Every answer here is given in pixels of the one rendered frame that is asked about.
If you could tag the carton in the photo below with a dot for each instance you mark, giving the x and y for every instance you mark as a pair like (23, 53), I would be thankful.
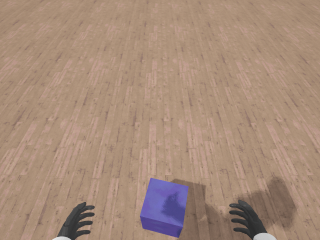
(164, 206)

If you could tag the right robot hand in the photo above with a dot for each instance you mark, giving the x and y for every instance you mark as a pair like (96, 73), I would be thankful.
(252, 222)

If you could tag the left robot hand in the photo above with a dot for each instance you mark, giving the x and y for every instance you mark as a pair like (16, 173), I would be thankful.
(72, 224)

